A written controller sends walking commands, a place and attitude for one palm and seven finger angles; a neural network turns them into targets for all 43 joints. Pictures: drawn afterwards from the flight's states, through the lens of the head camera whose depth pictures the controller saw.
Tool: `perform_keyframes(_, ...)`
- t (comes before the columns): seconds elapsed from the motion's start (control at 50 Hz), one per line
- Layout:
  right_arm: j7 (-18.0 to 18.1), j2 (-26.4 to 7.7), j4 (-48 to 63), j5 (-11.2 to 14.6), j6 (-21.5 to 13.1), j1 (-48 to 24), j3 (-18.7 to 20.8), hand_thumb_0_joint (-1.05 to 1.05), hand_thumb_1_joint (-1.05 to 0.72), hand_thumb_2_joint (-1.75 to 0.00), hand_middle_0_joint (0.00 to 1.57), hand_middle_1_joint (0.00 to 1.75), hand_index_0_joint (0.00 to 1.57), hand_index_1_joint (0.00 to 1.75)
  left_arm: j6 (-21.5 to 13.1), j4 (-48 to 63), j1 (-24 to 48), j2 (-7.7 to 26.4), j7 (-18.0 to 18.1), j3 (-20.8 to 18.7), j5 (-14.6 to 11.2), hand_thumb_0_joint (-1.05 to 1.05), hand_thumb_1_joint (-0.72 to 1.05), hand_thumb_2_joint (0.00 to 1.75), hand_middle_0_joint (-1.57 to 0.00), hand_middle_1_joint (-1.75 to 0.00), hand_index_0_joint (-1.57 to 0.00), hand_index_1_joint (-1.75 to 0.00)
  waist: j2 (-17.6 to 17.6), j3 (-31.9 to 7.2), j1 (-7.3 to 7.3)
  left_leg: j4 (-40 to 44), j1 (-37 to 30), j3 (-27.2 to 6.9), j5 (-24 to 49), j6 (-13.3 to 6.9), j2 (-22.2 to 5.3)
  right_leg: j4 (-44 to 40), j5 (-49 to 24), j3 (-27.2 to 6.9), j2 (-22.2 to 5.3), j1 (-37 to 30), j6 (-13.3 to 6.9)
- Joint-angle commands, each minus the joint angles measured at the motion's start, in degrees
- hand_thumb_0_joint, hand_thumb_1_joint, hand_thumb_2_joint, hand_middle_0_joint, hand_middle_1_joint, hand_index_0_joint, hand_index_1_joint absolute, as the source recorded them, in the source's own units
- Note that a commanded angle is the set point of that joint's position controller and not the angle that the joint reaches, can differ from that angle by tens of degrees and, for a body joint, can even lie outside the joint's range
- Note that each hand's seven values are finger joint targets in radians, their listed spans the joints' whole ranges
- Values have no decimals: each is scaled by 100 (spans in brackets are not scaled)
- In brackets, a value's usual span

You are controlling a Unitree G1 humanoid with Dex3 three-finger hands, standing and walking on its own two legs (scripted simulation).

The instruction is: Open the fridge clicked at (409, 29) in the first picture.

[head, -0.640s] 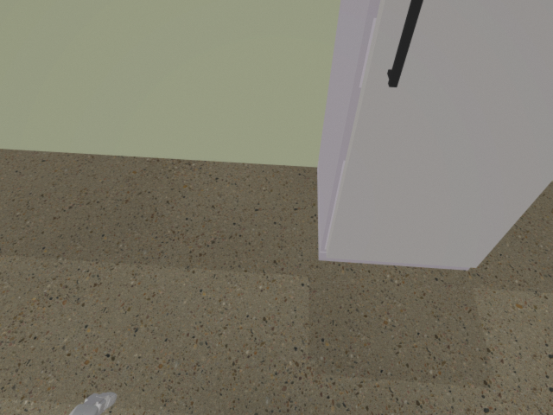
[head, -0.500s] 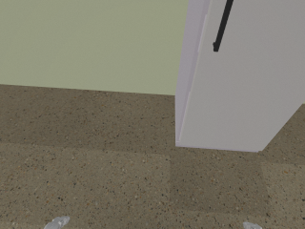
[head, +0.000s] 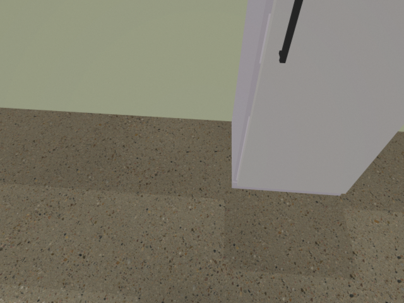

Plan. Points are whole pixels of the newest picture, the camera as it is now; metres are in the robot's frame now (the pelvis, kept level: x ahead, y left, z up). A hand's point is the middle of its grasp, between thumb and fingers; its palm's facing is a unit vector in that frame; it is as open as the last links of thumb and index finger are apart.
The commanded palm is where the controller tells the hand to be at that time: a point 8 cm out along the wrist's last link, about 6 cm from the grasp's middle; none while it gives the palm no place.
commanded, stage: stand and wait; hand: left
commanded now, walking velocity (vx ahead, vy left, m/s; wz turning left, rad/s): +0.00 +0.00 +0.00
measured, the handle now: (293, 11) +0.81 -0.20 +0.23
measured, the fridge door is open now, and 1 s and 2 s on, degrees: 0 0 0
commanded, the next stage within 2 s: look at it before walking up in 0.18 s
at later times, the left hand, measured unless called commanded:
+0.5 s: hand out of the picture +0.08 +0.24 -0.15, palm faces -0.03 -0.94 -0.33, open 7.4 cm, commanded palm none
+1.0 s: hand out of the picture +0.08 +0.24 -0.15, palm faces -0.03 -0.94 -0.34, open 7.4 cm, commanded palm none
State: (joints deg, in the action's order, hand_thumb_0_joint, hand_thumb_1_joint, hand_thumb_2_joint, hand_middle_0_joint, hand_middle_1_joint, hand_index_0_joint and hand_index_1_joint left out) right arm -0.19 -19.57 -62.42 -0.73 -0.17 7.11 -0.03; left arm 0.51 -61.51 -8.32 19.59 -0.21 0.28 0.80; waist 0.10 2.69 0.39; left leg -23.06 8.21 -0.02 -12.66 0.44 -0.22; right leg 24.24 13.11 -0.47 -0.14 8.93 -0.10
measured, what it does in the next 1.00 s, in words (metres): stands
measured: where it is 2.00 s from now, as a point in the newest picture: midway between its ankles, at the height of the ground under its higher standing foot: outside the picture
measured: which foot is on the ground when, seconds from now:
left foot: down 0.00-1.00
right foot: down 0.00-1.00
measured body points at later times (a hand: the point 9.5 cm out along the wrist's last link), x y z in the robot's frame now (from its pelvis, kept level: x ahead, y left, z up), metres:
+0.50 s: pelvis +0.00 +0.00 +0.00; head +0.00 -0.01 +0.45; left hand +0.08 +0.29 -0.13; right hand +0.07 -0.30 -0.13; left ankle +0.00 +0.12 -0.74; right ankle +0.00 -0.12 -0.74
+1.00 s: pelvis +0.00 -0.01 +0.00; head +0.01 -0.01 +0.45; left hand +0.08 +0.29 -0.13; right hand +0.08 -0.30 -0.13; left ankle +0.00 +0.13 -0.74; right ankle +0.00 -0.12 -0.74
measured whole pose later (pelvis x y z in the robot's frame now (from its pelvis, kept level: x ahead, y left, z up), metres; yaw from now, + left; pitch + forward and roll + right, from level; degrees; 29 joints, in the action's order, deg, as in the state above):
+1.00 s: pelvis +0.00 -0.01 +0.00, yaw -1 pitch -2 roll +0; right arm 0.1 -19.2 -63.3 -0.7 -0.5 6.0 -0.1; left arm 0.5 -61.9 -7.6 19.1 0.0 0.0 0.9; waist 0.2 2.6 0.9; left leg -21.2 7.6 0.9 -11.9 1.2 -1.3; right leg 22.5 11.9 -1.3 0.9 8.8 -0.7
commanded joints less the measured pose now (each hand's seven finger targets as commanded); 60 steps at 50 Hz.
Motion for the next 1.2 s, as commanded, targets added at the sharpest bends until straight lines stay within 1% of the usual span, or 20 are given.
perform_keyframes(0.0, 94, -1138, 358, 10, -168, -337, 229, 0, -90, -90, 20, 30, 20, 30, -191, 374, 359, 1195, 75, -239, -27, 0, 90, 90, -20, -30, -20, -30, -39, -415, -28, 449, 22, -528, 540, -213, -597, -515, -504, -617, -680, -1, -198)
perform_keyframes(0.12, 87, -1137, 286, 8, -162, -310, 225, 0, -90, -90, 20, 30, 20, 30, -193, 320, 361, 1192, 71, -235, -22, 0, 90, 90, -20, -30, -20, -30, -74, -286, -27, 502, 60, -548, 400, -195, -586, -618, -248, -654, -673, 115, -195)
perform_keyframes(0.14, 84, -1138, 287, 12, -163, -272, 224, 0, -90, -90, 20, 30, 20, 30, -199, 327, 347, 1193, 75, -242, -21, 0, 90, 90, -20, -30, -20, -30, -65, -374, -30, 479, 38, -551, 457, -196, -594, -616, -295, -657, -679, 52, -202)
perform_keyframes(0.24, 85, -1127, 252, 11, -170, -251, 225, 0, -90, -90, 20, 30, 20, 30, -212, 317, 353, 1186, 78, -244, -20, 0, 90, 90, -20, -30, -20, -30, -67, -435, -37, 474, -10, -542, 569, -183, -611, -610, -456, -654, -684, 25, -205)
perform_keyframes(0.32, 90, -1139, 224, 12, -186, -255, 219, 0, -90, -90, 20, 30, 20, 30, -202, 310, 385, 1162, 76, -242, -21, 0, 90, 90, -20, -30, -20, -30, 7, -403, -36, 541, 3, -549, 589, -182, -634, -571, -511, -627, -657, 11, -186)
perform_keyframes(0.38, 92, -1128, 224, 12, -186, -265, 214, 0, -90, -90, 20, 30, 20, 30, -200, 313, 389, 1169, 80, -244, -17, 0, 90, 90, -20, -30, -20, -30, -28, -336, -26, 562, 39, -555, 608, -184, -632, -583, -539, -626, -658, 7, -185)
perform_keyframes(0.44, 92, -1132, 233, 13, -181, -270, 213, 0, -90, -90, 20, 30, 20, 30, -205, 301, 359, 1168, 79, -244, -14, 0, 90, 90, -20, -30, -20, -30, 39, -392, -24, 541, -30, -554, 643, -186, -637, -596, -580, -621, -659, 8, -186)
perform_keyframes(0.54, 93, -1130, 232, 18, -176, -252, 215, 0, -90, -90, 20, 30, 20, 30, -214, 299, 372, 1173, 80, -248, -15, 0, 90, 90, -20, -30, -20, -30, -38, -476, -43, 524, -102, -543, 697, -176, -642, -614, -674, -646, -662, -35, -191)
perform_keyframes(0.72, 98, -1149, 223, 19, -182, -318, 210, 0, -90, -90, 20, 30, 20, 30, -214, 272, 343, 1168, 78, -241, -18, 0, 90, 90, -20, -30, -20, -30, 14, -445, -27, 553, -153, -516, 799, -175, -655, -619, -841, -625, -673, -53, -184)
perform_keyframes(0.78, 97, -1139, 217, 22, -178, -281, 214, 0, -90, -90, 20, 30, 20, 30, -229, 269, 344, 1182, 82, -246, -17, 0, 90, 90, -20, -30, -20, -30, -72, -508, -43, 526, -197, -495, 867, -165, -658, -624, -968, -623, -692, -107, -188)
perform_keyframes(0.9, 110, -1169, 211, 18, -180, -295, 213, 0, -90, -90, 20, 30, 20, 30, -212, 292, 366, 1201, 78, -248, -18, 0, 90, 90, -20, -30, -20, -30, 2, -484, -44, 543, -257, -453, 943, -153, -689, -586, -1095, -651, -647, -80, -197)
perform_keyframes(0.92, 124, -1114, 229, 13, -174, -261, 223, 0, -90, -90, 20, 30, 20, 30, -178, 317, 355, 1142, 74, -257, -18, 0, 90, 90, -20, -30, -20, -30, 44, -444, -41, 457, -279, -390, 974, -146, -703, -505, -1214, -678, -626, 6, -197)
perform_keyframes(0.96, 147, -589, 224, 5, -95, 32, 158, 0, -90, -90, 20, 30, 20, 30, -51, 305, 94, 679, 101, -203, -18, 0, 90, 90, -20, -30, -20, -30, -26, -493, -66, 181, -295, -165, 1138, -68, -734, -250, -1616, -719, -620, 128, -152)
perform_keyframes(0.98, 164, -470, 248, 4, -44, 117, 151, 0, -90, -90, 20, 30, 20, 30, 9, 331, -11, 571, 107, -193, -19, 0, 90, 90, -20, -30, -20, -30, -4, -436, -65, 93, -267, -78, 1080, -30, -742, -145, -1672, -759, -596, 255, -138)
perform_keyframes(1.0, 180, -496, 325, 4, -6, 168, 181, 0, -90, -90, 20, 30, 20, 30, 51, 395, -43, 587, 103, -217, -11, 0, 90, 90, -20, -30, -20, -30, -44, -381, -76, 35, -247, -33, 1015, -35, -775, -26, -1691, -798, -555, 391, -144)
perform_keyframes(1.06, 208, -595, 551, -5, 59, 202, 301, 0, -90, -90, 20, 30, 20, 30, 131, 623, -100, 588, 69, -293, 15, 0, 90, 90, -20, -30, -20, -30, 77, -347, -71, -83, -149, -24, 762, -121, -956, 391, -1538, -809, -384, 752, -139)
perform_keyframes(1.1, 215, -638, 713, -11, 82, 151, 371, 0, -90, -90, 20, 30, 20, 30, 161, 756, -153, 534, 38, -328, 24, 0, 90, 90, -20, -30, -20, -30, 212, -318, -63, -81, -76, -88, 558, -210, -1115, 713, -1339, -764, -246, 999, -113)
perform_keyframes(1.14, 213, -677, 844, -10, 88, 79, 438, 0, -90, -90, 20, 30, 20, 30, 175, 857, -255, 451, 8, -362, 29, 0, 90, 90, -20, -30, -20, -30, 433, -379, -7, -78, 82, -176, 471, -338, -1347, 1191, -1069, -633, -100, 1054, -78)
perform_keyframes(1.16, 212, -683, 921, -12, 86, 11, 469, 0, -90, -90, 20, 30, 20, 30, 189, 898, -337, 404, -6, -379, 32, 0, 90, 90, -20, -30, -20, -30, 558, -369, 33, -52, 250, -216, 439, -421, -1500, 1503, -754, -537, -36, 1046, -53)
perform_keyframes(1.18, 206, -687, 977, -15, 75, -73, 488, 0, -90, -90, 20, 30, 20, 30, 198, 935, -421, 331, -23, -398, 31, 0, 90, 90, -20, -30, -20, -30, 750, -374, 89, -25, 358, -258, 544, -517, -1658, 1796, -165, -402, 25, 1043, -25)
